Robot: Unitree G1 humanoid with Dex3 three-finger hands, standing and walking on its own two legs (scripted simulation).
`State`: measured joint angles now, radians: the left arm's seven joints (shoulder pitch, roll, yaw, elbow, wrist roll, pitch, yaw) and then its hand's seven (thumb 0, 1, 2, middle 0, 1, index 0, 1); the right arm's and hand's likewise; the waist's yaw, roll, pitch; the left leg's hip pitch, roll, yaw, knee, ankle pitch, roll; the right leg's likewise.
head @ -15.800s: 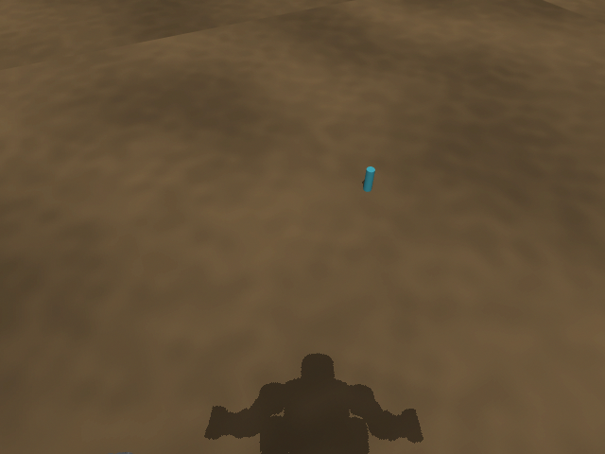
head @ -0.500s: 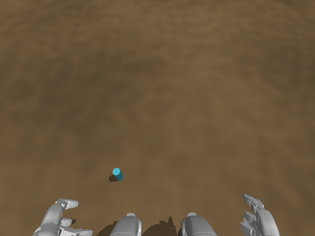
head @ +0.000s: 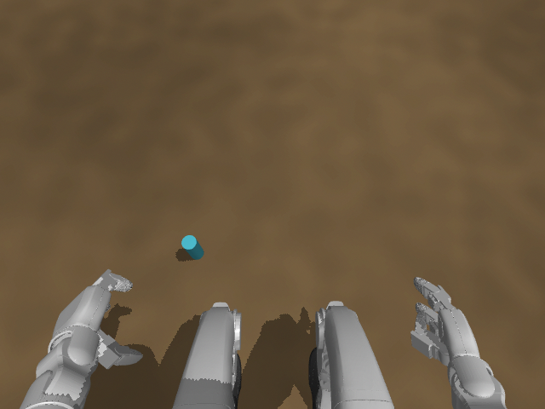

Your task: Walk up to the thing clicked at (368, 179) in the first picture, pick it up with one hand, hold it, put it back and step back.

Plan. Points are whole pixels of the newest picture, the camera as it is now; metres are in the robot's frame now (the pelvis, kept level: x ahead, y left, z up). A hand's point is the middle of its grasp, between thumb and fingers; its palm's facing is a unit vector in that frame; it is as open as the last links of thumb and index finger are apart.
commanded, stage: rise first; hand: left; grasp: from above
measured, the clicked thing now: (193, 248) +0.45 +0.23 -0.52
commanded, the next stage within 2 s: approach in 1.78 s
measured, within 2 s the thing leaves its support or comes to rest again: neither
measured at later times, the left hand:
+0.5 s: hand (148, 278) +0.32 +0.28 -0.29, palm faces -0.49 -0.26 -0.83, open 12.3 cm
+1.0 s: hand (161, 261) +0.37 +0.27 -0.36, palm faces -0.47 -0.05 -0.88, open 12.1 cm
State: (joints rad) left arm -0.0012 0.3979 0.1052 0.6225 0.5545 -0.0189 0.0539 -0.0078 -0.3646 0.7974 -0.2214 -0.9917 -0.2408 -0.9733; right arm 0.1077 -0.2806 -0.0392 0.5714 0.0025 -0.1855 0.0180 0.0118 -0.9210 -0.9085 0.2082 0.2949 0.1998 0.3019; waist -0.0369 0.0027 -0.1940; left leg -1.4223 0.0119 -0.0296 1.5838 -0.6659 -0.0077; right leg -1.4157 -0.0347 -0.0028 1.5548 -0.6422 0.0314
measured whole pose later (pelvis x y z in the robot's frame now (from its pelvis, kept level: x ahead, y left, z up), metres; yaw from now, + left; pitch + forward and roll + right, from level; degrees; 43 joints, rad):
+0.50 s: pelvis -0.06 -0.01 -0.16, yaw -2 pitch +34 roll -3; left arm -0.58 0.58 0.12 1.05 0.94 -0.22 0.15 -0.01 -0.23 0.76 -0.31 -0.86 -0.33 -0.85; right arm 0.16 -0.28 -0.05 0.73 -0.03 -0.10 0.05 0.01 -0.90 -0.90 0.21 0.29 0.20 0.30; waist -0.09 0.02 -0.15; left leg -2.02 0.01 -0.08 2.09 -0.67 -0.02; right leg -2.00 -0.01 -0.02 2.04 -0.64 0.02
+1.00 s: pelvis -0.06 +0.01 -0.20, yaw -4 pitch +35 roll -6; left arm -0.79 0.63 0.07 1.28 1.20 -0.20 0.34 0.00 -0.19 0.73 -0.39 -0.70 -0.39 -0.70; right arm 0.14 -0.27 -0.01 0.75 -0.08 -0.06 0.11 0.01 -0.91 -0.91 0.21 0.29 0.20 0.30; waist -0.16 0.02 -0.12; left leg -2.17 -0.01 -0.09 2.24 -0.68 0.01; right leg -2.12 -0.02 -0.02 2.16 -0.65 0.05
